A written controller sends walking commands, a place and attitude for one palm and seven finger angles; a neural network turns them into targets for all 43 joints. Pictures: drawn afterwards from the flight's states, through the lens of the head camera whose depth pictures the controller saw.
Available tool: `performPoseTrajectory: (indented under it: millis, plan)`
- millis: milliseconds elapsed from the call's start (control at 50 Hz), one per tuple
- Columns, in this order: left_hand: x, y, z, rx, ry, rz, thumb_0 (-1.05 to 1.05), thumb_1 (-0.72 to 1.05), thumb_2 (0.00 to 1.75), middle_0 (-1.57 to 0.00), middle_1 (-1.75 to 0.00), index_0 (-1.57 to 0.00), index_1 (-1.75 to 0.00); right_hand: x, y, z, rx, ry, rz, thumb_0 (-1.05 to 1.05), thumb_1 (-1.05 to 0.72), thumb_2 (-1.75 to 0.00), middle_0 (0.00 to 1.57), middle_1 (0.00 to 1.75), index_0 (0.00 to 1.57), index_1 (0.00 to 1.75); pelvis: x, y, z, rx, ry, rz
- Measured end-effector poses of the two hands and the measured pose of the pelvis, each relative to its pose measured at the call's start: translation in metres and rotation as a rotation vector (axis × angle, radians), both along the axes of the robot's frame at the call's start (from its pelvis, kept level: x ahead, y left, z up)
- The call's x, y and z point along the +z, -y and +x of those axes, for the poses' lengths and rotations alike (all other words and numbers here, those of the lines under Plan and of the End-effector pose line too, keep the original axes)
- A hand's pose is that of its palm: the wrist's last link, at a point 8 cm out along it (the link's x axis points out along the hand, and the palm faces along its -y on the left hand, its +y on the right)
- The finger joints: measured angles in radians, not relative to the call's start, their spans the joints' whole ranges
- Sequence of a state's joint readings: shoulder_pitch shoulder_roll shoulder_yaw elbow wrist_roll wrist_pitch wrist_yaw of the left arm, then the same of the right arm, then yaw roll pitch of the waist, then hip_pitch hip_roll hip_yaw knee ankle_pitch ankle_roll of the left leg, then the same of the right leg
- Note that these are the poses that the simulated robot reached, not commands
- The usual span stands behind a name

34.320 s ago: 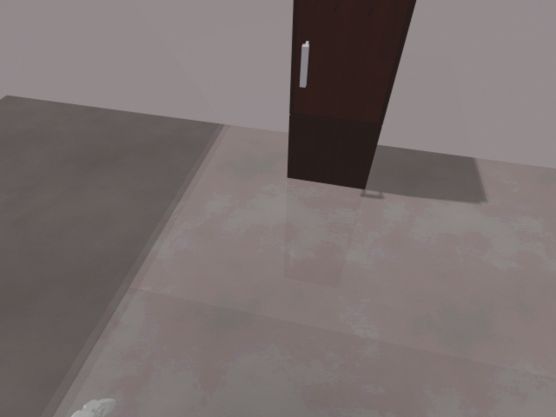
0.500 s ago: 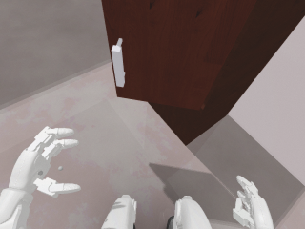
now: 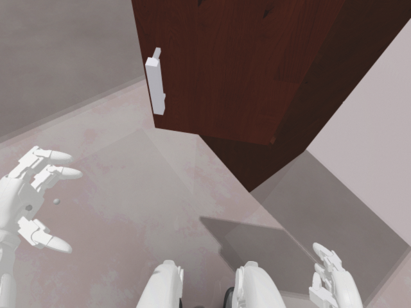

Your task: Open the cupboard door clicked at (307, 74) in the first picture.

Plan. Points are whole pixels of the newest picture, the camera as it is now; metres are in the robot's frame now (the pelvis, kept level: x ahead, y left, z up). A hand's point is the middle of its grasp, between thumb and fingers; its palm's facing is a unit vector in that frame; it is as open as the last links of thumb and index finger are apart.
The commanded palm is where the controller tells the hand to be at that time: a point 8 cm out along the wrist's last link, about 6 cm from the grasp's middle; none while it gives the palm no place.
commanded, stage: raise the hand with hooked fingers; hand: left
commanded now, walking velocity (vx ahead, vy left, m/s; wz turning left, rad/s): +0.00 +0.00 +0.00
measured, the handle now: (158, 82) +0.60 +0.16 +0.01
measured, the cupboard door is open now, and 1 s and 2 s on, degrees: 45 45 45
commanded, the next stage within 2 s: move the hooked fingers beside the handle in 0.52 s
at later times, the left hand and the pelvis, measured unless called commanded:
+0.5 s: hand (63, 200) +0.28 +0.27 +0.04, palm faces -0.09 -0.99 -0.06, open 14.0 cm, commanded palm +0.26 +0.31 +0.05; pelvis +0.00 -0.01 +0.00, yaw +0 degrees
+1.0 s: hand (83, 164) +0.35 +0.26 +0.03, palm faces -0.13 -0.99 -0.03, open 14.0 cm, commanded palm +0.34 +0.31 +0.04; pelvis +0.00 +0.00 -0.01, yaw -1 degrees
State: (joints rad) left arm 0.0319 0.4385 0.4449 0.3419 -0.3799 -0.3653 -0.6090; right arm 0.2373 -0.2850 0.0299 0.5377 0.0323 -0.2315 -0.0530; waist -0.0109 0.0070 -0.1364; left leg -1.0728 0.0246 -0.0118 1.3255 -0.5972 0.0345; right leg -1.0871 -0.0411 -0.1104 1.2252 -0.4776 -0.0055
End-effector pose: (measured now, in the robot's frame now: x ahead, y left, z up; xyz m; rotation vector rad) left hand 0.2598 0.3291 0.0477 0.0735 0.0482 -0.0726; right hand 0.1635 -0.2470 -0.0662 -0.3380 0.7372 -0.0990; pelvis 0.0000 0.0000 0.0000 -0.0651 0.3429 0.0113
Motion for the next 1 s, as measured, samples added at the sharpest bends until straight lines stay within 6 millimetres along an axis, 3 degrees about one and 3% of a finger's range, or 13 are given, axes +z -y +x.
performPoseTrajectory:
  millis: [260, 700, 820, 920, 1000]
  plan:
    - [-0.004, 0.005, 0.005, -0.006, -0.023, -0.018, -0.01, -0.50, 0.31, -0.30, -1.20, -0.30, -1.20, 0.000, 0.014, -0.008, -0.028, -0.016, -0.008, 0.02, -0.90, -0.90, 0.21, 0.30, 0.21, 0.30, 0.000, 0.004, 0.001, -0.010, -0.013, 0.009]
    - [-0.005, 0.003, 0.007, 0.000, -0.017, -0.022, -0.01, -0.50, 0.31, -0.30, -1.20, -0.31, -1.20, -0.001, 0.005, 0.006, -0.004, 0.005, 0.003, 0.01, -0.90, -0.90, 0.21, 0.30, 0.21, 0.30, -0.001, 0.004, 0.002, -0.003, -0.013, 0.004]
    - [-0.018, 0.005, 0.034, -0.009, -0.003, -0.043, -0.01, -0.50, 0.30, -0.30, -1.20, -0.30, -1.20, -0.009, 0.009, 0.001, -0.007, -0.026, -0.032, 0.01, -0.90, -0.90, 0.21, 0.30, 0.21, 0.30, -0.009, 0.003, -0.001, 0.001, -0.027, -0.001]
    - [-0.014, 0.018, 0.062, -0.069, 0.012, -0.038, -0.01, -0.50, 0.30, -0.30, -1.20, -0.30, -1.20, -0.012, 0.010, -0.009, -0.038, -0.062, -0.035, 0.01, -0.90, -0.90, 0.21, 0.30, 0.21, 0.30, -0.008, 0.001, -0.001, -0.006, -0.039, -0.003]
    - [-0.013, 0.016, 0.079, -0.051, -0.006, -0.041, -0.01, -0.50, 0.31, -0.30, -1.20, -0.31, -1.20, -0.014, 0.010, -0.021, -0.065, -0.098, -0.026, 0.01, -0.90, -0.90, 0.21, 0.30, 0.21, 0.30, -0.006, -0.001, 0.001, -0.014, -0.051, 0.002]
